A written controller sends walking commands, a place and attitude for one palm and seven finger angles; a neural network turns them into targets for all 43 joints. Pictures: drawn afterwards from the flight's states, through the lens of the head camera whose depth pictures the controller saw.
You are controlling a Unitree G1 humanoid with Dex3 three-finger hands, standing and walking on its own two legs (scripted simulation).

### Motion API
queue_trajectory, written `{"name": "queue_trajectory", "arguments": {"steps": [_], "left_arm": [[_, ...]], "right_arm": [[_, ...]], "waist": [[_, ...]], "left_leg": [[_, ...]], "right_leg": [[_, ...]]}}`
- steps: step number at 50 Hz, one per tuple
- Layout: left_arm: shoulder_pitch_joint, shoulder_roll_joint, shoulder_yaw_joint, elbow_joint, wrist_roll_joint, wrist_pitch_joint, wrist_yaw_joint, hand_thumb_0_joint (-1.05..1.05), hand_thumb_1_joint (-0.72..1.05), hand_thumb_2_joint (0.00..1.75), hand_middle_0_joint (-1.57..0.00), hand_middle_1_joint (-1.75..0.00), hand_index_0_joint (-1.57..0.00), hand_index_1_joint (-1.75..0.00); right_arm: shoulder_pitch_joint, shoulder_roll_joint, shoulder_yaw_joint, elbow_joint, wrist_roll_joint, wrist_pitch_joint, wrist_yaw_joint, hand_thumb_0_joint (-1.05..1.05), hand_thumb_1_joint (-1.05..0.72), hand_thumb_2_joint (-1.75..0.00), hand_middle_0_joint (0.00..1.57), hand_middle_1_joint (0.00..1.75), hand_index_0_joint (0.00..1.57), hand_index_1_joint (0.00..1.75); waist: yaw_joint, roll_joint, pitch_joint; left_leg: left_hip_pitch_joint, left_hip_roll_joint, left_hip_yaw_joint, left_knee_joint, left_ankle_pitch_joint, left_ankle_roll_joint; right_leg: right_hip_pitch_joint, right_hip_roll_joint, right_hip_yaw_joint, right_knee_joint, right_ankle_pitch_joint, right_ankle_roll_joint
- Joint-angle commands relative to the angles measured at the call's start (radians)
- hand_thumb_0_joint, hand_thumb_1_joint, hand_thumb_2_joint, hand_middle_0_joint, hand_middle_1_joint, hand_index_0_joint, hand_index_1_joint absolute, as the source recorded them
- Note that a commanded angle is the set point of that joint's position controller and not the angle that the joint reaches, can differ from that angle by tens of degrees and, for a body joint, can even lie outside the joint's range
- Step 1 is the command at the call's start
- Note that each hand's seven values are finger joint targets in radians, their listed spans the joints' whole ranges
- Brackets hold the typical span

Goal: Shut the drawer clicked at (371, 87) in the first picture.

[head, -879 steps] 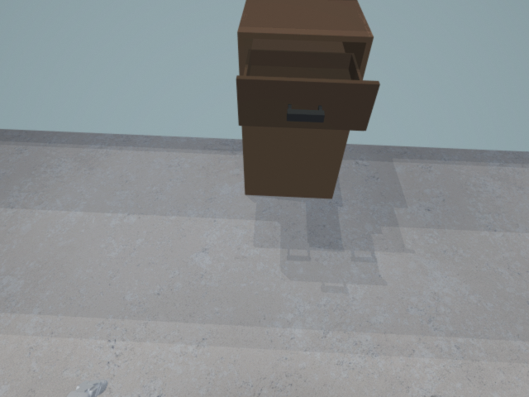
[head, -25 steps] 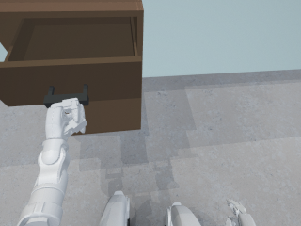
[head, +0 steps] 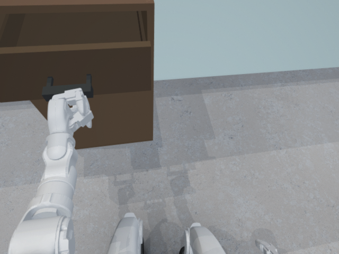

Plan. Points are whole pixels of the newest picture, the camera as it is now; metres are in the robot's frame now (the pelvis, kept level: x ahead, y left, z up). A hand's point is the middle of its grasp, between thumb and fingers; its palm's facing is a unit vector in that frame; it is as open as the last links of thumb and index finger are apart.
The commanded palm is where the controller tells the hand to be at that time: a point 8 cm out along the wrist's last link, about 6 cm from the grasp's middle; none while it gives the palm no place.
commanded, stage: push the drawer shut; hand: left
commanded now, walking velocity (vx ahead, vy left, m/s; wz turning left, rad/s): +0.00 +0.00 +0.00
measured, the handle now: (69, 85) +0.50 +0.25 +0.04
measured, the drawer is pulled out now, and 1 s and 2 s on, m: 0.13 0.02 0.00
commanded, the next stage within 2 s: pull the fist back off the drawer in 1.58 s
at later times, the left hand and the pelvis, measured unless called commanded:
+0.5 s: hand (88, 93) +0.48 +0.20 +0.04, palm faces +0.17 -0.99 -0.02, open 3.2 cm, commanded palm +0.47 +0.24 +0.05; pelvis +0.00 -0.01 -0.01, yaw -1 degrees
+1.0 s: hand (88, 75) +0.54 +0.21 +0.04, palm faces +0.16 -0.99 -0.02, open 3.4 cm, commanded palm +0.53 +0.24 +0.05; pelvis +0.00 +0.00 -0.02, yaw -2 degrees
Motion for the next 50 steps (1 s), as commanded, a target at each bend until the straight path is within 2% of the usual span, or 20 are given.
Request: {"name": "queue_trajectory", "arguments": {"steps": [1, 2, 4, 8, 12, 14, 17, 20, 21, 22, 26, 30, 34, 37, 40, 42, 44, 47, 48, 50], "left_arm": [[-0.501, 0.239, 0.064, -0.181, -0.006, -0.073, 0.010, 0.00, 0.90, 0.90, -1.40, -1.60, -1.40, -1.60], [-0.534, 0.264, 0.076, -0.182, -0.004, -0.078, 0.008, 0.00, 0.90, 0.90, -1.40, -1.60, -1.40, -1.60], [-0.572, 0.249, 0.063, -0.163, -0.004, -0.081, 0.002, 0.00, 0.90, 0.90, -1.40, -1.60, -1.40, -1.60], [-0.607, 0.277, 0.080, -0.137, 0.001, -0.087, -0.006, 0.00, 0.90, 0.90, -1.40, -1.60, -1.40, -1.60], [-0.659, 0.313, 0.096, -0.078, 0.008, -0.083, -0.013, 0.00, 0.90, 0.90, -1.40, -1.60, -1.40, -1.60], [-0.668, 0.318, 0.098, -0.065, 0.014, -0.083, -0.017, 0.00, 0.90, 0.90, -1.40, -1.60, -1.40, -1.60], [-0.703, 0.375, 0.133, -0.038, 0.018, -0.082, -0.020, 0.00, 0.90, 0.90, -1.40, -1.60, -1.40, -1.60], [-0.733, 0.402, 0.144, -0.027, 0.018, -0.079, -0.030, 0.00, 0.90, 0.90, -1.40, -1.60, -1.40, -1.60], [-0.736, 0.414, 0.154, -0.023, 0.019, -0.081, -0.034, 0.00, 0.90, 0.90, -1.40, -1.60, -1.40, -1.60], [-0.742, 0.398, 0.140, -0.016, 0.022, -0.077, -0.038, 0.00, 0.90, 0.90, -1.40, -1.60, -1.40, -1.60], [-0.778, 0.455, 0.172, 0.016, 0.026, -0.067, -0.045, 0.00, 0.90, 0.90, -1.40, -1.60, -1.40, -1.60], [-0.801, 0.447, 0.163, 0.012, 0.033, -0.063, -0.048, 0.00, 0.90, 0.90, -1.40, -1.60, -1.40, -1.60], [-0.866, 0.454, 0.156, 0.039, 0.041, -0.054, -0.044, 0.00, 0.90, 0.90, -1.40, -1.60, -1.40, -1.60], [-0.879, 0.508, 0.191, 0.051, 0.054, -0.055, -0.040, 0.00, 0.90, 0.90, -1.40, -1.60, -1.40, -1.60], [-0.909, 0.509, 0.180, 0.086, 0.064, -0.044, -0.038, 0.00, 0.90, 0.90, -1.40, -1.60, -1.40, -1.60], [-0.948, 0.519, 0.176, 0.096, 0.071, -0.043, -0.038, 0.00, 0.90, 0.90, -1.40, -1.60, -1.40, -1.60], [-0.953, 0.577, 0.209, 0.106, 0.078, -0.037, -0.040, 0.00, 0.90, 0.90, -1.40, -1.60, -1.40, -1.60], [-0.982, 0.589, 0.208, 0.104, 0.085, -0.034, -0.046, 0.00, 0.90, 0.90, -1.40, -1.60, -1.40, -1.60], [-0.986, 0.580, 0.202, 0.122, 0.086, -0.027, -0.048, 0.00, 0.90, 0.90, -1.40, -1.60, -1.40, -1.60], [-1.007, 0.625, 0.227, 0.119, 0.086, -0.019, -0.049, 0.00, 0.90, 0.90, -1.40, -1.60, -1.40, -1.60]], "right_arm": [[0.091, -0.174, -0.064, -0.072, 0.000, -0.016, -0.013, 0.00, -0.90, -0.90, 0.20, 0.30, 0.20, 0.30], [0.092, -0.175, -0.061, -0.069, 0.001, -0.012, -0.014, 0.00, -0.90, -0.90, 0.20, 0.30, 0.20, 0.30], [0.098, -0.172, -0.061, -0.066, -0.001, -0.007, -0.014, 0.00, -0.90, -0.90, 0.20, 0.30, 0.20, 0.30], [0.114, -0.175, -0.060, -0.060, -0.004, 0.004, -0.011, 0.00, -0.90, -0.90, 0.20, 0.30, 0.20, 0.30], [0.125, -0.179, -0.058, -0.050, -0.004, 0.013, -0.011, 0.00, -0.90, -0.90, 0.20, 0.30, 0.20, 0.30], [0.131, -0.180, -0.058, -0.052, -0.005, 0.016, -0.008, 0.00, -0.90, -0.90, 0.20, 0.30, 0.20, 0.30], [0.142, -0.187, -0.055, -0.049, -0.007, 0.020, -0.009, 0.00, -0.90, -0.90, 0.20, 0.30, 0.20, 0.30], [0.152, -0.187, -0.053, -0.047, -0.007, 0.024, -0.009, 0.00, -0.90, -0.90, 0.20, 0.30, 0.20, 0.30], [0.161, -0.189, -0.053, -0.046, -0.009, 0.024, -0.008, 0.00, -0.90, -0.90, 0.20, 0.30, 0.20, 0.30], [0.162, -0.189, -0.053, -0.047, -0.007, 0.026, -0.006, 0.00, -0.90, -0.90, 0.20, 0.30, 0.20, 0.30], [0.180, -0.196, -0.051, -0.043, -0.009, 0.030, -0.007, 0.00, -0.90, -0.90, 0.20, 0.30, 0.20, 0.30], [0.193, -0.197, -0.054, -0.039, -0.012, 0.035, 0.001, 0.00, -0.90, -0.90, 0.20, 0.30, 0.20, 0.30], [0.208, -0.202, -0.050, -0.030, -0.016, 0.039, 0.002, 0.00, -0.90, -0.90, 0.20, 0.30, 0.20, 0.30], [0.220, -0.209, -0.048, -0.029, -0.019, 0.041, 0.003, 0.00, -0.90, -0.90, 0.20, 0.30, 0.20, 0.30], [0.226, -0.210, -0.045, -0.027, -0.021, 0.042, 0.004, 0.00, -0.90, -0.90, 0.20, 0.30, 0.20, 0.30], [0.233, -0.213, -0.042, -0.023, -0.023, 0.041, 0.005, 0.00, -0.90, -0.90, 0.20, 0.30, 0.20, 0.30], [0.242, -0.218, -0.039, -0.024, -0.025, 0.044, 0.003, 0.00, -0.90, -0.90, 0.20, 0.30, 0.20, 0.30], [0.249, -0.217, -0.037, -0.026, -0.027, 0.045, 0.007, 0.00, -0.90, -0.90, 0.20, 0.30, 0.20, 0.30], [0.251, -0.218, -0.036, -0.023, -0.028, 0.046, 0.008, 0.00, -0.90, -0.90, 0.20, 0.30, 0.20, 0.30], [0.259, -0.223, -0.033, -0.023, -0.030, 0.047, 0.007, 0.00, -0.90, -0.90, 0.20, 0.30, 0.20, 0.30]], "waist": [[-0.044, 0.092, -0.425], [-0.046, 0.101, -0.436], [-0.056, 0.104, -0.441], [-0.055, 0.109, -0.470], [-0.077, 0.099, -0.437], [-0.072, 0.120, -0.448], [-0.079, 0.111, -0.449], [-0.088, 0.109, -0.466], [-0.079, 0.133, -0.477], [-0.089, 0.132, -0.480], [-0.097, 0.132, -0.477], [-0.096, 0.187, -0.509], [-0.126, 0.161, -0.478], [-0.116, 0.181, -0.505], [-0.139, 0.164, -0.483], [-0.150, 0.192, -0.491], [-0.145, 0.189, -0.513], [-0.144, 0.236, -0.542], [-0.153, 0.228, -0.531], [-0.155, 0.217, -0.538]], "left_leg": [[0.465, -0.019, -0.051, -0.136, 0.148, 0.006], [0.463, -0.018, -0.048, -0.131, 0.150, 0.006], [0.467, -0.019, -0.048, -0.128, 0.158, 0.007], [0.470, -0.018, -0.049, -0.118, 0.177, 0.008], [0.433, -0.016, -0.045, -0.108, 0.160, 0.014], [0.437, -0.018, -0.047, -0.108, 0.156, 0.012], [0.411, -0.016, -0.045, -0.099, 0.148, 0.017], [0.378, -0.015, -0.034, -0.081, 0.158, 0.022], [0.398, -0.016, -0.043, -0.084, 0.171, 0.019], [0.404, -0.015, -0.040, -0.082, 0.176, 0.021], [0.383, -0.010, -0.045, -0.075, 0.172, 0.022], [0.434, -0.007, -0.048, -0.073, 0.212, 0.018], [0.416, -0.002, -0.057, -0.066, 0.201, 0.022], [0.419, -0.002, -0.062, -0.063, 0.216, 0.022], [0.387, -0.001, -0.059, -0.053, 0.188, 0.026], [0.399, 0.000, -0.066, -0.049, 0.199, 0.026], [0.377, 0.001, -0.061, -0.037, 0.208, 0.028], [0.402, 0.003, -0.067, -0.030, 0.242, 0.025], [0.405, 0.005, -0.072, -0.030, 0.240, 0.025], [0.384, 0.008, -0.072, -0.023, 0.236, 0.027]], "right_leg": [[-0.002, 0.020, 0.017, -0.179, 0.191, -0.018], [-0.002, 0.018, 0.021, -0.179, 0.194, -0.016], [-0.004, 0.020, 0.020, -0.178, 0.200, -0.015], [0.004, 0.022, 0.025, -0.175, 0.213, -0.015], [-0.009, 0.025, 0.030, -0.181, 0.205, -0.011], [-0.013, 0.026, 0.029, -0.178, 0.197, -0.015], [-0.009, 0.029, 0.035, -0.178, 0.192, -0.013], [0.017, 0.029, 0.048, -0.179, 0.210, -0.009], [0.007, 0.032, 0.042, -0.170, 0.212, -0.015], [0.000, 0.033, 0.041, -0.173, 0.216, -0.012], [-0.006, 0.037, 0.042, -0.167, 0.210, -0.013], [-0.029, 0.040, 0.035, -0.166, 0.229, -0.016], [-0.058, 0.043, 0.030, -0.163, 0.219, -0.013], [-0.061, 0.043, 0.028, -0.155, 0.222, -0.017], [-0.075, 0.045, 0.030, -0.159, 0.203, -0.013], [-0.101, 0.044, 0.025, -0.149, 0.205, -0.014], [-0.076, 0.046, 0.031, -0.148, 0.214, -0.014], [-0.089, 0.047, 0.027, -0.138, 0.232, -0.018], [-0.106, 0.048, 0.021, -0.138, 0.227, -0.017], [-0.091, 0.049, 0.025, -0.137, 0.228, -0.015]]}}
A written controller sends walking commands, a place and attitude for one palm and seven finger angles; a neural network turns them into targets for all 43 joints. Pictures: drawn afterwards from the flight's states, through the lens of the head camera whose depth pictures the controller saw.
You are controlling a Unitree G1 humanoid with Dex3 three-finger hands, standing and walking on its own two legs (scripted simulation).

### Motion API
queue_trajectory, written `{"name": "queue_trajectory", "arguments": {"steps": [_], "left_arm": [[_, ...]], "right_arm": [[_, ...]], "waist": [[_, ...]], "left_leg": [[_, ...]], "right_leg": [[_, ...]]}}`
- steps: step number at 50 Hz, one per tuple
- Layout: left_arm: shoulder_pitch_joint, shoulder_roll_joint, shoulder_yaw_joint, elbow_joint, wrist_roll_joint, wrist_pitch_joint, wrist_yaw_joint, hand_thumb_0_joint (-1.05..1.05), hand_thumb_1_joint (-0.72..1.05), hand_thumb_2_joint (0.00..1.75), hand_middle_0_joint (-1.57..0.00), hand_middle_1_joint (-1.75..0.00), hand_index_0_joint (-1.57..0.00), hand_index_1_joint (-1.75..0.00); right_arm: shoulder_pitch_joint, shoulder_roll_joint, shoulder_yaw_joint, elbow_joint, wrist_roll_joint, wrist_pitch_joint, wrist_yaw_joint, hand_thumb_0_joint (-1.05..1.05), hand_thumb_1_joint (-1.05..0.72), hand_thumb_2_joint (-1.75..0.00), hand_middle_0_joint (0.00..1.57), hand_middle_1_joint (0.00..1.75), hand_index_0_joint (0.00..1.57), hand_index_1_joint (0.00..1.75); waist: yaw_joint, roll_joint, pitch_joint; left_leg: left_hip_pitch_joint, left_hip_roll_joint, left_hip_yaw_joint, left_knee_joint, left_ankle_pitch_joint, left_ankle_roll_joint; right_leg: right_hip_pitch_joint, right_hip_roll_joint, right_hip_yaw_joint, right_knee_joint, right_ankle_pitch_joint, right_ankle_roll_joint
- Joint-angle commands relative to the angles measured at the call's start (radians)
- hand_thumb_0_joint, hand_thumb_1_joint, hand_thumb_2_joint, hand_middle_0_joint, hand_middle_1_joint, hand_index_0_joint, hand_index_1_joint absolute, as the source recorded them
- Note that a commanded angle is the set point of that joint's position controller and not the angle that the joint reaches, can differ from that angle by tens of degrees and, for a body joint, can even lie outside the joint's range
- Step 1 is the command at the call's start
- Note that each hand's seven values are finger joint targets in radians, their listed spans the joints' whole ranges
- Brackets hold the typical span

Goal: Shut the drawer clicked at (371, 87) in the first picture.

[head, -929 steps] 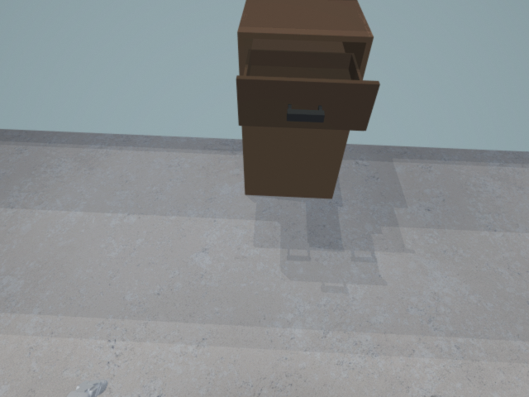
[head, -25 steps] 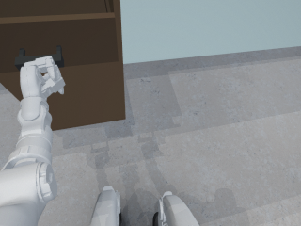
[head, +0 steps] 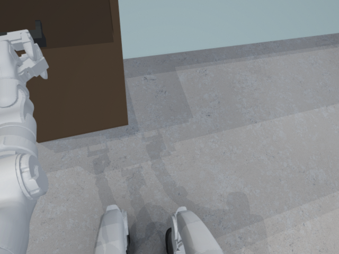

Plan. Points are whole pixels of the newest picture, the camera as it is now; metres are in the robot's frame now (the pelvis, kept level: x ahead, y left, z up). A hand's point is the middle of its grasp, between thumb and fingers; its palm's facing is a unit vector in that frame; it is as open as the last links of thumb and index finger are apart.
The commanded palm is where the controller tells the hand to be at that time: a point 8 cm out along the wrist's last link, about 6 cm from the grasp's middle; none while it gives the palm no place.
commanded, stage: push the drawer shut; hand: left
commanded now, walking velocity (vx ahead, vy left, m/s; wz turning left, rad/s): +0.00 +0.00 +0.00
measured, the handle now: (15, 33) +0.60 +0.29 +0.06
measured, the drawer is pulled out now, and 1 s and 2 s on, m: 0.02 0.00 0.00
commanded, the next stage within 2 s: pull the fist back off the drawer in 0.58 s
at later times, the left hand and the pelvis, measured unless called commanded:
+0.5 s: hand (33, 48) +0.56 +0.25 +0.06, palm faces +0.19 -0.98 -0.03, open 3.4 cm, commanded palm +0.59 +0.26 +0.06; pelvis -0.01 +0.01 -0.01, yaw -1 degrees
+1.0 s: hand (34, 48) +0.56 +0.25 +0.06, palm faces +0.19 -0.98 -0.04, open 3.5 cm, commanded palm +0.57 +0.24 +0.06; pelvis -0.03 +0.01 -0.02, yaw -1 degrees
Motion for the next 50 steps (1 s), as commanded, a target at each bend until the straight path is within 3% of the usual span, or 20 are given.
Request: {"name": "queue_trajectory", "arguments": {"steps": [1, 6, 7, 12, 16, 25, 28, 29, 33, 36, 40, 42, 43, 45, 46, 50], "left_arm": [[-0.578, 0.345, 0.055, -0.258, -0.016, -0.067, 0.017, 0.00, 0.90, 0.90, -1.40, -1.60, -1.40, -1.60], [-0.624, 0.368, 0.052, -0.206, -0.005, -0.038, 0.011, 0.00, 0.90, 0.90, -1.40, -1.60, -1.40, -1.60], [-0.644, 0.399, 0.062, -0.211, 0.004, -0.035, 0.012, 0.00, 0.90, 0.90, -1.40, -1.60, -1.40, -1.60], [-0.687, 0.412, 0.063, -0.223, 0.016, -0.028, 0.014, 0.00, 0.90, 0.90, -1.40, -1.60, -1.40, -1.60], [-0.772, 0.380, 0.025, -0.218, 0.025, -0.016, 0.019, 0.00, 0.90, 0.90, -1.40, -1.60, -1.40, -1.60], [-0.856, 0.426, 0.007, -0.216, 0.035, 0.004, 0.030, 0.00, 0.90, 0.90, -1.40, -1.60, -1.40, -1.60], [-0.884, 0.393, -0.036, -0.227, 0.038, 0.011, 0.028, 0.00, 0.90, 0.90, -1.40, -1.60, -1.40, -1.60], [-0.876, 0.378, -0.047, -0.206, 0.036, 0.018, 0.028, 0.00, 0.90, 0.90, -1.40, -1.60, -1.40, -1.60], [-0.894, 0.415, -0.046, -0.211, 0.034, 0.028, 0.032, 0.00, 0.90, 0.90, -1.40, -1.60, -1.40, -1.60], [-0.889, 0.390, -0.053, -0.207, 0.031, 0.033, 0.036, 0.00, 0.90, 0.90, -1.40, -1.60, -1.40, -1.60], [-0.871, 0.369, -0.062, -0.189, 0.030, 0.050, 0.043, 0.00, 0.90, 0.90, -1.40, -1.60, -1.40, -1.60], [-0.876, 0.398, -0.041, -0.190, 0.038, 0.050, 0.046, 0.00, 0.90, 0.90, -1.40, -1.60, -1.40, -1.60], [-0.872, 0.378, -0.055, -0.184, 0.036, 0.054, 0.046, 0.00, 0.90, 0.90, -1.40, -1.60, -1.40, -1.60], [-0.862, 0.396, -0.040, -0.182, 0.036, 0.058, 0.047, 0.00, 0.90, 0.90, -1.40, -1.60, -1.40, -1.60], [-0.869, 0.397, -0.034, -0.190, 0.041, 0.051, 0.049, 0.00, 0.90, 0.90, -1.40, -1.60, -1.40, -1.60], [-0.858, 0.362, -0.051, -0.201, 0.043, 0.055, 0.053, 0.00, 0.90, 0.90, -1.40, -1.60, -1.40, -1.60]], "right_arm": [[0.190, -0.203, -0.064, -0.029, -0.002, -0.007, -0.014, 0.00, -0.90, -0.90, 0.20, 0.30, 0.20, 0.30], [0.206, -0.208, -0.057, -0.025, -0.002, -0.003, -0.011, 0.00, -0.90, -0.90, 0.20, 0.30, 0.20, 0.30], [0.209, -0.213, -0.055, -0.025, -0.003, -0.001, -0.012, 0.00, -0.90, -0.90, 0.20, 0.30, 0.20, 0.30], [0.230, -0.218, -0.054, -0.023, -0.011, -0.001, -0.008, 0.00, -0.90, -0.90, 0.20, 0.30, 0.20, 0.30], [0.243, -0.218, -0.052, -0.015, -0.013, -0.002, -0.007, 0.00, -0.90, -0.90, 0.20, 0.30, 0.20, 0.30], [0.247, -0.230, -0.035, -0.002, -0.017, -0.026, -0.020, 0.00, -0.90, -0.90, 0.20, 0.30, 0.20, 0.30], [0.239, -0.233, -0.031, 0.001, -0.016, -0.037, -0.022, 0.00, -0.90, -0.90, 0.20, 0.30, 0.20, 0.30], [0.236, -0.232, -0.030, 0.002, -0.013, -0.042, -0.022, 0.00, -0.90, -0.90, 0.20, 0.30, 0.20, 0.30], [0.230, -0.240, -0.020, 0.005, -0.010, -0.060, -0.034, 0.00, -0.90, -0.90, 0.20, 0.30, 0.20, 0.30], [0.233, -0.236, -0.020, 0.003, -0.011, -0.074, -0.034, 0.00, -0.90, -0.90, 0.20, 0.30, 0.20, 0.30], [0.235, -0.236, -0.021, 0.002, -0.012, -0.080, -0.033, 0.00, -0.90, -0.90, 0.20, 0.30, 0.20, 0.30], [0.236, -0.239, -0.021, 0.000, -0.013, -0.079, -0.030, 0.00, -0.90, -0.90, 0.20, 0.30, 0.20, 0.30], [0.236, -0.237, -0.021, -0.002, -0.012, -0.081, -0.030, 0.00, -0.90, -0.90, 0.20, 0.30, 0.20, 0.30], [0.240, -0.236, -0.021, -0.002, -0.013, -0.081, -0.030, 0.00, -0.90, -0.90, 0.20, 0.30, 0.20, 0.30], [0.243, -0.235, -0.022, -0.005, -0.015, -0.080, -0.028, 0.00, -0.90, -0.90, 0.20, 0.30, 0.20, 0.30], [0.243, -0.232, -0.028, -0.007, -0.018, -0.075, -0.020, 0.00, -0.90, -0.90, 0.20, 0.30, 0.20, 0.30]], "waist": [[-0.034, 0.220, -0.551], [-0.061, 0.213, -0.517], [-0.059, 0.227, -0.522], [-0.062, 0.279, -0.569], [-0.098, 0.281, -0.547], [-0.122, 0.320, -0.549], [-0.133, 0.366, -0.539], [-0.136, 0.355, -0.525], [-0.143, 0.361, -0.529], [-0.139, 0.373, -0.532], [-0.141, 0.330, -0.504], [-0.135, 0.334, -0.510], [-0.140, 0.320, -0.503], [-0.137, 0.297, -0.491], [-0.129, 0.332, -0.505], [-0.125, 0.335, -0.496]], "left_leg": [[0.570, -0.025, -0.041, -0.104, 0.275, 0.033], [0.532, -0.020, -0.047, -0.091, 0.253, 0.036], [0.532, -0.018, -0.051, -0.093, 0.251, 0.033], [0.597, -0.012, -0.071, -0.088, 0.293, 0.028], [0.595, -0.009, -0.089, -0.090, 0.247, 0.029], [0.573, -0.004, -0.107, -0.098, 0.136, 0.030], [0.596, 0.002, -0.128, -0.112, 0.098, 0.026], [0.587, 0.001, -0.129, -0.119, 0.061, 0.026], [0.565, 0.007, -0.130, -0.126, 0.020, 0.030], [0.578, 0.005, -0.136, -0.132, 0.016, 0.028], [0.541, 0.001, -0.130, -0.135, -0.011, 0.030], [0.533, 0.000, -0.129, -0.132, -0.019, 0.029], [0.521, -0.001, -0.130, -0.133, -0.029, 0.031], [0.498, -0.003, -0.119, -0.128, -0.027, 0.034], [0.517, -0.004, -0.122, -0.128, -0.014, 0.030], [0.536, -0.004, -0.131, -0.135, -0.013, 0.027]], "right_leg": [[0.064, 0.013, 0.046, -0.182, 0.240, -0.009], [0.029, 0.016, 0.039, -0.176, 0.221, -0.007], [0.022, 0.014, 0.036, -0.171, 0.216, -0.007], [-0.024, 0.017, 0.023, -0.158, 0.224, -0.013], [-0.079, 0.018, 0.016, -0.153, 0.193, -0.012], [-0.115, 0.016, 0.014, -0.154, 0.135, -0.013], [-0.166, 0.012, 0.009, -0.146, 0.120, -0.015], [-0.173, 0.011, 0.010, -0.153, 0.103, -0.014], [-0.170, 0.007, 0.014, -0.152, 0.087, -0.011], [-0.177, 0.007, 0.011, -0.151, 0.088, -0.014], [-0.159, 0.008, 0.010, -0.160, 0.076, -0.012], [-0.162, 0.008, 0.010, -0.153, 0.070, -0.014], [-0.159, 0.008, 0.011, -0.156, 0.066, -0.013], [-0.138, 0.008, 0.014, -0.162, 0.065, -0.010], [-0.151, 0.008, 0.012, -0.152, 0.069, -0.016], [-0.165, 0.008, 0.007, -0.151, 0.075, -0.018]]}}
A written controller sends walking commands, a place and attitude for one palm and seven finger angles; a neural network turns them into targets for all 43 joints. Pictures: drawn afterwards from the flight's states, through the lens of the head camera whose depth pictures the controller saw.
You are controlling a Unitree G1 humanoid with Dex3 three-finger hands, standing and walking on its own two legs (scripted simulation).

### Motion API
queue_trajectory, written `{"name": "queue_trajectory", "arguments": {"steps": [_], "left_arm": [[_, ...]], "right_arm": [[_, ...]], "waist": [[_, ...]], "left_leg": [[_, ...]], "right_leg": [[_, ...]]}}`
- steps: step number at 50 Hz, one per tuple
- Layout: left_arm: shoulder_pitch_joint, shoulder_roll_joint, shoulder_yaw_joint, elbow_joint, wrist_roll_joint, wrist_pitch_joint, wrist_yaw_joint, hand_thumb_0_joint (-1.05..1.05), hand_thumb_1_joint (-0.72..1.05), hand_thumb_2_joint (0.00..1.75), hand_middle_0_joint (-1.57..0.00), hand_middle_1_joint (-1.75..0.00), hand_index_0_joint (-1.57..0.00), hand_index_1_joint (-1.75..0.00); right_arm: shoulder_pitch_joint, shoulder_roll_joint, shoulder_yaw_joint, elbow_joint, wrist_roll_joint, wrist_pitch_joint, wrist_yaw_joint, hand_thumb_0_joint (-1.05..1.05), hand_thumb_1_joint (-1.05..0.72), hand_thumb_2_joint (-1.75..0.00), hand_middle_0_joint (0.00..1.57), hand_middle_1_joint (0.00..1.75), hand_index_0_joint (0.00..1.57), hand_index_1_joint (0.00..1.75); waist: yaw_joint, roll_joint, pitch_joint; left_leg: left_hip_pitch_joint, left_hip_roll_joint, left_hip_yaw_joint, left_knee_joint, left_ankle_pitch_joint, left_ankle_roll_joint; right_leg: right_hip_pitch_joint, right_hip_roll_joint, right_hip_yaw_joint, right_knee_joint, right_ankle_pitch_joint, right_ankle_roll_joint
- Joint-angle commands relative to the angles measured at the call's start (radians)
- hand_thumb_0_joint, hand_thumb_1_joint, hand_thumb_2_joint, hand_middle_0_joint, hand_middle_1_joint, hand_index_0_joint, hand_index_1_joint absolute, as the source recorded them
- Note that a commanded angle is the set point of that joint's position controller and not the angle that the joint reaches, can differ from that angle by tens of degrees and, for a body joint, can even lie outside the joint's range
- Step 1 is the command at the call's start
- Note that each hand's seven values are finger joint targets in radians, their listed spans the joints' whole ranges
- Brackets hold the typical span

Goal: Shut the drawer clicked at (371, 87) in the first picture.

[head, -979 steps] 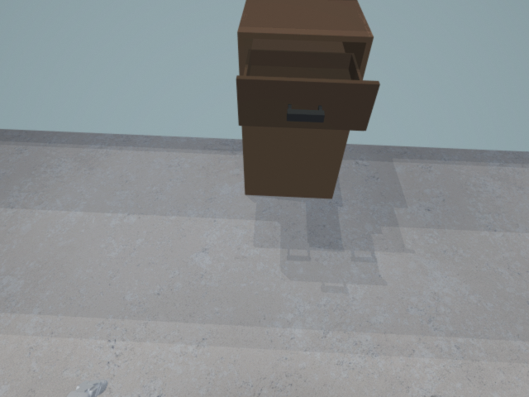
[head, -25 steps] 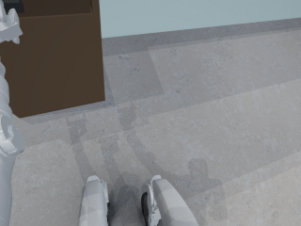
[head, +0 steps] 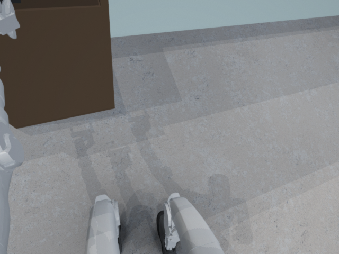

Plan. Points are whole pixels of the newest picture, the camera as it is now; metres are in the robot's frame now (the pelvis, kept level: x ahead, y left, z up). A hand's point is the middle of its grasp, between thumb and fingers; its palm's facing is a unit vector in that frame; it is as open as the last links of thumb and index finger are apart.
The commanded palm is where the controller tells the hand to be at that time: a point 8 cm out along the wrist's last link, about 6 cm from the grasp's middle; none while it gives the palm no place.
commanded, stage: pull the fist back off the drawer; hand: left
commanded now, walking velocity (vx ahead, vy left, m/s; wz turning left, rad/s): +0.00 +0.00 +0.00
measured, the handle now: out of the picture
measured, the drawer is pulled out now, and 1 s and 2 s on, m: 0.00 0.00 0.00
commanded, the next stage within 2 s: draw the hand back to the body in 0.38 s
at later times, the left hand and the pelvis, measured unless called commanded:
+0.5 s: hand (17, 14) +0.58 +0.23 +0.08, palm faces +0.23 -0.97 -0.01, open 3.1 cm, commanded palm +0.54 +0.26 +0.09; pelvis +0.03 +0.00 +0.02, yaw +0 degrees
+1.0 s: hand out of the picture +0.43 +0.24 +0.18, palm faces +0.18 -0.98 -0.01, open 3.2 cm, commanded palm +0.38 +0.28 +0.19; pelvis +0.08 +0.00 +0.09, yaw +3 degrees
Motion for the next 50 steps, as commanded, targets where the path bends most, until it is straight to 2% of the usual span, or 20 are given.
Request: {"name": "queue_trajectory", "arguments": {"steps": [1, 6, 9, 11, 13, 14, 17, 20, 24, 26, 27, 28, 31, 32, 35, 38, 41, 44, 49, 50], "left_arm": [[-0.599, 0.178, 0.009, -0.302, -0.017, -0.074, 0.041, 0.00, 0.90, 0.90, -1.40, -1.60, -1.40, -1.60], [-0.542, 0.192, 0.038, -0.302, -0.024, -0.067, 0.031, 0.00, 0.90, 0.90, -1.40, -1.60, -1.40, -1.60], [-0.487, 0.140, 0.021, -0.350, -0.035, -0.072, 0.024, 0.00, 0.90, 0.90, -1.40, -1.60, -1.40, -1.60], [-0.429, 0.144, 0.049, -0.380, -0.045, -0.085, 0.023, 0.00, 0.90, 0.90, -1.40, -1.60, -1.40, -1.60], [-0.371, 0.109, 0.043, -0.401, -0.062, -0.089, 0.023, 0.00, 0.90, 0.90, -1.40, -1.60, -1.40, -1.60], [-0.342, 0.124, 0.063, -0.423, -0.065, -0.095, 0.024, 0.00, 0.90, 0.90, -1.40, -1.60, -1.40, -1.60], [-0.305, 0.107, 0.057, -0.411, -0.061, -0.102, 0.029, 0.00, 0.90, 0.90, -1.40, -1.60, -1.40, -1.60], [-0.237, 0.162, 0.103, -0.330, -0.054, -0.082, 0.035, 0.00, 0.90, 0.90, -1.40, -1.60, -1.40, -1.60], [-0.226, 0.131, 0.096, -0.357, -0.060, -0.111, 0.027, 0.00, 0.90, 0.90, -1.40, -1.60, -1.40, -1.60], [-0.091, 0.156, 0.153, -0.492, -0.083, -0.144, 0.016, 0.00, 0.90, 0.90, -1.40, -1.60, -1.40, -1.60], [-0.025, 0.160, 0.166, -0.570, -0.096, -0.157, 0.010, 0.00, 0.90, 0.90, -1.40, -1.60, -1.40, -1.60], [0.036, 0.121, 0.145, -0.643, -0.115, -0.159, 0.002, 0.00, 0.90, 0.90, -1.40, -1.60, -1.40, -1.60], [0.249, 0.014, 0.089, -0.750, -0.164, -0.107, -0.023, 0.00, 0.90, 0.90, -1.40, -1.60, -1.40, -1.60], [0.289, -0.024, 0.065, -0.773, -0.181, -0.078, -0.031, 0.00, 0.90, 0.90, -1.40, -1.60, -1.40, -1.60], [0.377, -0.052, 0.060, -0.799, -0.230, -0.006, -0.039, 0.00, 0.90, 0.90, -1.40, -1.60, -1.40, -1.60], [0.425, -0.109, 0.028, -0.908, -0.253, -0.015, -0.022, 0.00, 0.90, 0.90, -1.40, -1.60, -1.40, -1.60], [0.482, -0.198, -0.062, -0.980, -0.252, -0.045, -0.019, 0.00, 0.90, 0.90, -1.40, -1.60, -1.40, -1.60], [0.622, -0.250, -0.103, -1.020, -0.262, -0.038, -0.037, 0.00, 0.90, 0.90, -1.40, -1.60, -1.40, -1.60], [0.763, -0.225, -0.064, -1.127, -0.309, 0.031, -0.061, 0.00, 0.90, 0.90, -1.40, -1.60, -1.40, -1.60], [0.808, -0.102, -0.075, -1.225, -0.169, 0.062, 0.035, 0.00, 0.90, 0.90, -1.40, -1.60, -1.40, -1.60]], "right_arm": [[0.211, -0.226, -0.089, -0.012, 0.000, -0.002, -0.008, 0.00, -0.90, -0.90, 0.20, 0.30, 0.20, 0.30], [0.214, -0.222, -0.093, -0.015, 0.001, 0.008, -0.001, 0.00, -0.90, -0.90, 0.20, 0.30, 0.20, 0.30], [0.207, -0.213, -0.103, -0.022, 0.003, 0.015, 0.007, 0.00, -0.90, -0.90, 0.20, 0.30, 0.20, 0.30], [0.209, -0.212, -0.107, -0.026, 0.002, 0.021, 0.012, 0.00, -0.90, -0.90, 0.20, 0.30, 0.20, 0.30], [0.199, -0.205, -0.112, -0.029, 0.007, 0.028, 0.019, 0.00, -0.90, -0.90, 0.20, 0.30, 0.20, 0.30], [0.198, -0.205, -0.114, -0.033, 0.007, 0.032, 0.020, 0.00, -0.90, -0.90, 0.20, 0.30, 0.20, 0.30], [0.191, -0.197, -0.115, -0.032, 0.012, 0.041, 0.023, 0.00, -0.90, -0.90, 0.20, 0.30, 0.20, 0.30], [0.198, -0.197, -0.110, -0.037, 0.016, 0.055, 0.021, 0.00, -0.90, -0.90, 0.20, 0.30, 0.20, 0.30], [0.192, -0.187, -0.117, -0.046, 0.015, 0.062, 0.022, 0.00, -0.90, -0.90, 0.20, 0.30, 0.20, 0.30], [0.185, -0.186, -0.131, -0.080, 0.020, 0.071, 0.029, 0.00, -0.90, -0.90, 0.20, 0.30, 0.20, 0.30], [0.175, -0.183, -0.137, -0.094, 0.026, 0.078, 0.030, 0.00, -0.90, -0.90, 0.20, 0.30, 0.20, 0.30], [0.164, -0.174, -0.142, -0.110, 0.035, 0.081, 0.035, 0.00, -0.90, -0.90, 0.20, 0.30, 0.20, 0.30], [0.146, -0.165, -0.151, -0.135, 0.061, 0.087, 0.041, 0.00, -0.90, -0.90, 0.20, 0.30, 0.20, 0.30], [0.135, -0.162, -0.153, -0.141, 0.073, 0.089, 0.038, 0.00, -0.90, -0.90, 0.20, 0.30, 0.20, 0.30], [0.115, -0.161, -0.156, -0.149, 0.096, 0.087, 0.014, 0.00, -0.90, -0.90, 0.20, 0.30, 0.20, 0.30], [0.080, -0.147, -0.156, -0.153, 0.104, 0.065, 0.000, 0.00, -0.90, -0.90, 0.20, 0.30, 0.20, 0.30], [0.051, -0.138, -0.154, -0.151, 0.106, 0.043, -0.005, 0.00, -0.90, -0.90, 0.20, 0.30, 0.20, 0.30], [0.014, -0.135, -0.157, -0.167, 0.109, 0.028, -0.001, 0.00, -0.90, -0.90, 0.20, 0.30, 0.20, 0.30], [-0.080, -0.133, -0.148, -0.223, 0.124, 0.011, -0.016, 0.00, -0.90, -0.90, 0.20, 0.30, 0.20, 0.30], [-0.157, -0.126, -0.157, -0.256, 0.119, 0.034, -0.029, 0.00, -0.90, -0.90, 0.20, 0.30, 0.20, 0.30]], "waist": [[-0.061, 0.327, -0.544], [-0.038, 0.306, -0.548], [-0.017, 0.324, -0.583], [0.009, 0.323, -0.623], [0.019, 0.298, -0.614], [0.035, 0.283, -0.620], [0.031, 0.261, -0.591], [0.034, 0.158, -0.505], [0.040, 0.160, -0.519], [0.121, 0.217, -0.660], [0.152, 0.251, -0.741], [0.165, 0.253, -0.768], [0.172, 0.188, -0.716], [0.163, 0.149, -0.666], [0.161, 0.026, -0.508], [0.171, 0.090, -0.450], [0.158, 0.119, -0.366], [0.179, 0.132, -0.348], [0.230, 0.058, -0.299], [0.269, 0.061, -0.321]], "left_leg": [[0.720, 0.004, -0.102, -0.185, -0.029, 0.012], [0.706, 0.001, -0.081, -0.175, 0.009, 0.013], [0.758, 0.001, -0.073, -0.178, 0.062, 0.009], [0.801, 0.002, -0.075, -0.181, 0.125, 0.005], [0.811, 0.002, -0.061, -0.184, 0.155, 0.005], [0.815, 0.002, -0.056, -0.189, 0.171, 0.003], [0.790, -0.001, -0.034, -0.180, 0.208, 0.008], [0.666, -0.006, -0.006, -0.177, 0.188, 0.020], [0.680, -0.010, 0.011, -0.163, 0.254, 0.021], [0.804, -0.016, 0.020, -0.190, 0.381, 0.009], [0.887, -0.015, 0.023, -0.206, 0.464, 0.002], [0.936, -0.018, 0.030, -0.221, 0.509, -0.001], [0.975, -0.027, 0.044, -0.275, 0.535, 0.003], [0.958, -0.028, 0.053, -0.297, 0.507, 0.007], [0.870, -0.039, 0.075, -0.363, 0.390, 0.019], [0.961, -0.042, 0.077, -0.408, 0.420, 0.013], [1.044, -0.038, 0.065, -0.441, 0.443, 0.010], [1.109, -0.036, 0.054, -0.477, 0.483, 0.005], [1.089, -0.047, 0.062, -0.548, 0.410, 0.009], [1.165, -0.061, 0.087, -0.594, 0.381, 0.006]], "right_leg": [[-0.034, 0.012, 0.035, -0.181, 0.046, -0.032], [0.012, 0.014, 0.040, -0.191, 0.059, -0.032], [0.030, 0.014, 0.038, -0.197, 0.087, -0.033], [0.056, 0.016, 0.035, -0.192, 0.114, -0.037], [0.085, 0.019, 0.036, -0.209, 0.130, -0.034], [0.114, 0.019, 0.036, -0.210, 0.138, -0.034], [0.140, 0.019, 0.044, -0.219, 0.166, -0.029], [0.224, 0.021, 0.057, -0.236, 0.176, -0.019], [0.244, 0.021, 0.067, -0.231, 0.244, -0.017], [0.344, 0.021, 0.069, -0.221, 0.354, -0.028], [0.393, 0.021, 0.069, -0.222, 0.423, -0.031], [0.435, 0.025, 0.069, -0.237, 0.469, -0.029], [0.533, 0.035, 0.062, -0.297, 0.535, -0.024], [0.556, 0.035, 0.062, -0.324, 0.545, -0.017], [0.651, 0.032, 0.072, -0.396, 0.541, -0.003], [0.653, 0.028, 0.067, -0.430, 0.543, -0.009], [0.624, 0.028, 0.059, -0.459, 0.508, -0.016], [0.646, 0.022, 0.049, -0.481, 0.502, -0.018], [0.759, 0.010, 0.046, -0.524, 0.496, -0.019], [0.790, -0.014, 0.102, -0.587, 0.483, -0.035]]}}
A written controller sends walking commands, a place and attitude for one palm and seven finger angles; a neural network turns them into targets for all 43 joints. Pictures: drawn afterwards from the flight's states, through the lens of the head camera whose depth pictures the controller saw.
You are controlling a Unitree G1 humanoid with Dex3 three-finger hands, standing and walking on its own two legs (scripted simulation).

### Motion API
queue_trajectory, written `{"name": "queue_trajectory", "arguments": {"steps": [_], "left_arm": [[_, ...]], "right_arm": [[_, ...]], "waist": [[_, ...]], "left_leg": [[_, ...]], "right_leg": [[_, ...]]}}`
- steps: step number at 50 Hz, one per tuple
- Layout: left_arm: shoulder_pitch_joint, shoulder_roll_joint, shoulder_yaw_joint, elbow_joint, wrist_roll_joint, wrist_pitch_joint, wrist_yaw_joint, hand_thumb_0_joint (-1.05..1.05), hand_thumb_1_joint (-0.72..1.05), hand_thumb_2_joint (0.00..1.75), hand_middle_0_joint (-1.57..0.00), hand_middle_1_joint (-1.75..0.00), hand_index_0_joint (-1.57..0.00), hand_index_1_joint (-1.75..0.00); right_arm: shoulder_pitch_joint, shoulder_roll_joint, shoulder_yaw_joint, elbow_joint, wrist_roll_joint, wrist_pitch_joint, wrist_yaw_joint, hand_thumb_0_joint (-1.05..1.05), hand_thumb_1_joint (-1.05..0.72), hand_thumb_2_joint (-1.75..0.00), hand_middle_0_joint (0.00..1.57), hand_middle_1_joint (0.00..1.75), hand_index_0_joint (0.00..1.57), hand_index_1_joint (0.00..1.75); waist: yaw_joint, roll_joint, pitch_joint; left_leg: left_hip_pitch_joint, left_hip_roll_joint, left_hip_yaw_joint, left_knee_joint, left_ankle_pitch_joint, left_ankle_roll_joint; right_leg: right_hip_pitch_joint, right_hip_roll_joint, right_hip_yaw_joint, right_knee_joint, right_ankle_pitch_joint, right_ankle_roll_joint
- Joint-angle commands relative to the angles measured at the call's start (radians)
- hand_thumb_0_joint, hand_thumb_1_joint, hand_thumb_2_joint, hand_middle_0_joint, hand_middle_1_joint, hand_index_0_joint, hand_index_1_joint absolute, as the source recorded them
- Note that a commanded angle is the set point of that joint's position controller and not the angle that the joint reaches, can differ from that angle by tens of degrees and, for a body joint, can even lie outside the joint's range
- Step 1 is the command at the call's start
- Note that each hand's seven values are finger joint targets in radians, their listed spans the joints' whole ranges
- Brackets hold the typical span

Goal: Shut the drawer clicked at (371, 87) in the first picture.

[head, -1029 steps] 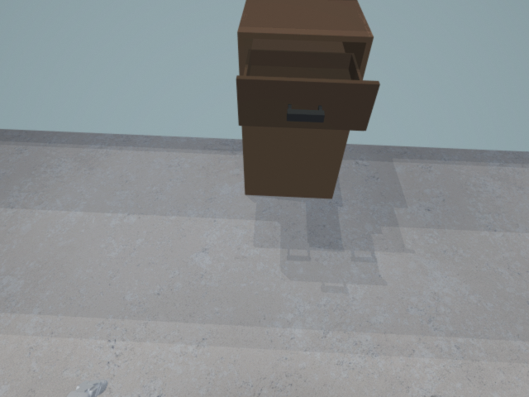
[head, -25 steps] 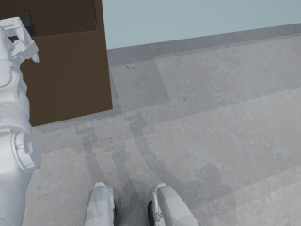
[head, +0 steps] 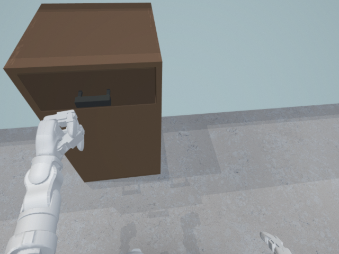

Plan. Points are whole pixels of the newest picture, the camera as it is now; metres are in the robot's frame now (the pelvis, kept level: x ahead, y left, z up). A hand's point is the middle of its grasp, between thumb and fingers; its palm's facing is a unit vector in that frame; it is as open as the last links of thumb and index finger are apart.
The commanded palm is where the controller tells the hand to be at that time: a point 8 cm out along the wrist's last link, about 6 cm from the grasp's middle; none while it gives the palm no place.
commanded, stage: draw the hand back to the body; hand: left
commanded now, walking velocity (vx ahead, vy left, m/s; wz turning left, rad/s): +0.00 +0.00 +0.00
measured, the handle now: (94, 96) +0.59 +0.27 -0.01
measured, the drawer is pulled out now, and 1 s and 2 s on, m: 0.00 0.00 0.00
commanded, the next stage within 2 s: step back with the hand held close in 0.86 s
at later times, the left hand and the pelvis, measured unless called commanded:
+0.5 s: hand (35, 175) +0.22 +0.22 +0.17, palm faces +0.34 -0.89 -0.30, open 3.2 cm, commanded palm +0.17 +0.27 +0.19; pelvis +0.00 -0.01 +0.05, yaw +0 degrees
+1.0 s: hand (18, 194) +0.18 +0.21 +0.20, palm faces +0.40 -0.84 -0.37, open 3.2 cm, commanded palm +0.13 +0.26 +0.22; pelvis +0.01 -0.03 +0.05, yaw +0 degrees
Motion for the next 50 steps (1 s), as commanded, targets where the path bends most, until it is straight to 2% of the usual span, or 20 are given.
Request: {"name": "queue_trajectory", "arguments": {"steps": [1, 2, 3, 7, 8, 13, 19, 20, 21, 23, 28, 31, 32, 34, 37, 39, 42, 45, 49, 50], "left_arm": [[-0.127, 0.281, 0.047, -0.417, 0.114, 0.029, 0.142, 0.00, 0.90, 0.90, -1.40, -1.60, -1.40, -1.60], [-0.080, 0.251, 0.031, -0.452, 0.118, 0.049, 0.168, 0.00, 0.90, 0.90, -1.40, -1.60, -1.40, -1.60], [-0.046, 0.218, -0.005, -0.471, 0.126, 0.072, 0.188, 0.00, 0.90, 0.90, -1.40, -1.60, -1.40, -1.60], [-0.003, 0.250, 0.025, -0.565, 0.147, 0.119, 0.250, 0.00, 0.90, 0.90, -1.40, -1.60, -1.40, -1.60], [0.026, 0.217, -0.002, -0.578, 0.144, 0.130, 0.255, 0.00, 0.90, 0.90, -1.40, -1.60, -1.40, -1.60], [0.148, 0.156, -0.050, -0.701, 0.151, 0.156, 0.267, 0.00, 0.90, 0.90, -1.40, -1.60, -1.40, -1.60], [0.332, 0.184, 0.014, -0.833, 0.149, 0.161, 0.267, 0.00, 0.90, 0.90, -1.40, -1.60, -1.40, -1.60], [0.361, 0.174, 0.014, -0.873, 0.148, 0.159, 0.266, 0.00, 0.90, 0.90, -1.40, -1.60, -1.40, -1.60], [0.394, 0.209, 0.050, -0.897, 0.145, 0.156, 0.266, 0.00, 0.90, 0.90, -1.40, -1.60, -1.40, -1.60], [0.434, 0.198, 0.054, -0.971, 0.145, 0.147, 0.265, 0.00, 0.90, 0.90, -1.40, -1.60, -1.40, -1.60], [0.588, 0.193, 0.087, -1.106, 0.144, 0.128, 0.263, 0.00, 0.90, 0.90, -1.40, -1.60, -1.40, -1.60], [0.700, 0.195, 0.110, -1.144, 0.143, 0.118, 0.258, 0.00, 0.90, 0.90, -1.40, -1.60, -1.40, -1.60], [0.714, 0.187, 0.105, -1.160, 0.142, 0.114, 0.255, 0.00, 0.90, 0.90, -1.40, -1.60, -1.40, -1.60], [0.763, 0.197, 0.133, -1.188, 0.141, 0.102, 0.256, 0.00, 0.90, 0.90, -1.40, -1.60, -1.40, -1.60], [0.747, 0.155, 0.106, -1.084, 0.140, 0.111, 0.252, 0.00, 0.90, 0.90, -1.40, -1.60, -1.40, -1.60], [0.708, 0.155, 0.106, -1.073, 0.145, 0.106, 0.257, 0.00, 0.90, 0.90, -1.40, -1.60, -1.40, -1.60], [0.666, 0.174, 0.111, -1.108, 0.150, 0.094, 0.263, 0.00, 0.90, 0.90, -1.40, -1.60, -1.40, -1.60], [0.686, 0.185, 0.117, -1.169, 0.155, 0.085, 0.271, 0.00, 0.90, 0.90, -1.40, -1.60, -1.40, -1.60], [0.719, 0.190, 0.126, -1.184, 0.155, 0.088, 0.274, 0.00, 0.90, 0.90, -1.40, -1.60, -1.40, -1.60], [0.592, 0.333, 0.279, -1.268, 0.165, 0.042, 0.282, 0.00, 0.90, 0.90, -1.40, -1.60, -1.40, -1.60]], "right_arm": [[-0.072, -0.109, -0.043, -0.164, 0.002, -0.012, -0.040, 0.00, -0.90, -0.90, 0.20, 0.30, 0.20, 0.30], [-0.091, -0.101, -0.036, -0.177, 0.004, -0.013, -0.048, 0.00, -0.90, -0.90, 0.20, 0.30, 0.20, 0.30], [-0.108, -0.098, -0.030, -0.179, 0.005, -0.011, -0.054, 0.00, -0.90, -0.90, 0.20, 0.30, 0.20, 0.30], [-0.152, -0.094, -0.018, -0.178, 0.002, -0.020, -0.080, 0.00, -0.90, -0.90, 0.20, 0.30, 0.20, 0.30], [-0.159, -0.090, -0.015, -0.176, 0.003, -0.024, -0.084, 0.00, -0.90, -0.90, 0.20, 0.30, 0.20, 0.30], [-0.191, -0.081, -0.002, -0.164, -0.004, -0.057, -0.087, 0.00, -0.90, -0.90, 0.20, 0.30, 0.20, 0.30], [-0.224, -0.075, 0.007, -0.149, -0.018, -0.082, -0.083, 0.00, -0.90, -0.90, 0.20, 0.30, 0.20, 0.30], [-0.228, -0.070, 0.006, -0.150, -0.019, -0.087, -0.082, 0.00, -0.90, -0.90, 0.20, 0.30, 0.20, 0.30], [-0.231, -0.073, 0.002, -0.147, -0.022, -0.094, -0.082, 0.00, -0.90, -0.90, 0.20, 0.30, 0.20, 0.30], [-0.236, -0.061, 0.007, -0.149, -0.025, -0.104, -0.080, 0.00, -0.90, -0.90, 0.20, 0.30, 0.20, 0.30], [-0.235, -0.053, 0.001, -0.144, -0.035, -0.141, -0.073, 0.00, -0.90, -0.90, 0.20, 0.30, 0.20, 0.30], [-0.230, -0.057, -0.008, -0.144, -0.037, -0.163, -0.068, 0.00, -0.90, -0.90, 0.20, 0.30, 0.20, 0.30], [-0.231, -0.055, -0.008, -0.145, -0.034, -0.166, -0.068, 0.00, -0.90, -0.90, 0.20, 0.30, 0.20, 0.30], [-0.231, -0.053, -0.015, -0.147, -0.034, -0.175, -0.069, 0.00, -0.90, -0.90, 0.20, 0.30, 0.20, 0.30], [-0.220, -0.058, -0.020, -0.130, -0.033, -0.173, -0.075, 0.00, -0.90, -0.90, 0.20, 0.30, 0.20, 0.30], [-0.216, -0.062, -0.024, -0.128, -0.032, -0.172, -0.081, 0.00, -0.90, -0.90, 0.20, 0.30, 0.20, 0.30], [-0.217, -0.062, -0.024, -0.130, -0.036, -0.182, -0.088, 0.00, -0.90, -0.90, 0.20, 0.30, 0.20, 0.30], [-0.218, -0.056, -0.022, -0.133, -0.040, -0.201, -0.087, 0.00, -0.90, -0.90, 0.20, 0.30, 0.20, 0.30], [-0.220, -0.050, -0.020, -0.129, -0.039, -0.216, -0.083, 0.00, -0.90, -0.90, 0.20, 0.30, 0.20, 0.30], [-0.200, -0.080, -0.029, -0.152, -0.043, -0.184, -0.070, 0.00, -0.90, -0.90, 0.20, 0.30, 0.20, 0.30]], "waist": [[0.034, 0.066, -0.255], [0.034, 0.041, -0.219], [0.034, 0.060, -0.194], [0.037, 0.002, -0.131], [0.037, 0.004, -0.107], [0.049, 0.035, -0.043], [0.077, -0.014, 0.027], [0.079, 0.008, 0.027], [0.086, -0.006, 0.039], [0.088, 0.039, 0.045], [0.096, 0.053, 0.065], [0.104, 0.011, 0.083], [0.100, 0.029, 0.095], [0.106, -0.010, 0.100], [0.088, -0.070, 0.181], [0.087, -0.047, 0.195], [0.093, -0.021, 0.153], [0.109, 0.024, 0.073], [0.113, 0.032, 0.080], [0.071, -0.016, 0.167]], "left_leg": [[0.448, -0.040, 0.013, -0.208, 0.361, 0.018], [0.437, -0.039, 0.010, -0.228, 0.335, 0.017], [0.444, -0.035, 0.013, -0.250, 0.313, 0.017], [0.493, -0.032, 0.014, -0.319, 0.294, 0.025], [0.503, -0.029, 0.014, -0.335, 0.294, 0.024], [0.602, -0.025, 0.008, -0.411, 0.311, 0.023], [0.640, -0.030, 0.014, -0.484, 0.319, 0.022], [0.650, -0.027, 0.015, -0.493, 0.327, 0.021], [0.652, -0.029, 0.015, -0.501, 0.324, 0.020], [0.665, -0.032, 0.020, -0.512, 0.333, 0.018], [0.688, -0.036, 0.028, -0.515, 0.353, 0.016], [0.688, -0.037, 0.033, -0.510, 0.363, 0.016], [0.692, -0.035, 0.038, -0.511, 0.352, 0.017], [0.688, -0.034, 0.046, -0.504, 0.342, 0.020], [0.670, -0.033, 0.051, -0.509, 0.296, 0.024], [0.670, -0.033, 0.050, -0.511, 0.267, 0.026], [0.687, -0.038, 0.044, -0.511, 0.272, 0.029], [0.709, -0.039, 0.043, -0.498, 0.353, 0.029], [0.698, -0.040, 0.046, -0.489, 0.392, 0.025], [0.633, -0.023, 0.039, -0.446, 0.353, 0.037]], "right_leg": [[0.103, 0.004, 0.025, -0.179, 0.437, -0.034], [0.115, 0.002, 0.022, -0.192, 0.420, -0.030], [0.134, -0.003, 0.023, -0.206, 0.397, -0.030], [0.206, -0.007, 0.025, -0.281, 0.386, -0.027], [0.225, -0.012, 0.023, -0.292, 0.383, -0.027], [0.283, -0.019, 0.018, -0.370, 0.382, -0.028], [0.354, -0.021, 0.018, -0.453, 0.392, -0.023], [0.372, -0.024, 0.018, -0.454, 0.394, -0.024], [0.375, -0.018, 0.020, -0.477, 0.390, -0.023], [0.397, -0.025, 0.020, -0.482, 0.399, -0.024], [0.412, -0.024, 0.018, -0.514, 0.420, -0.022], [0.408, -0.017, 0.019, -0.533, 0.436, -0.018], [0.401, -0.022, 0.023, -0.532, 0.427, -0.017], [0.394, -0.022, 0.024, -0.540, 0.419, -0.012], [0.351, -0.024, 0.028, -0.566, 0.366, -0.002], [0.336, -0.028, 0.031, -0.569, 0.320, -0.002], [0.360, -0.035, 0.035, -0.563, 0.319, -0.005], [0.414, -0.040, 0.031, -0.520, 0.426, -0.012], [0.423, -0.040, 0.030, -0.509, 0.487, -0.012], [0.327, -0.096, 0.139, -0.567, 0.601, -0.009]]}}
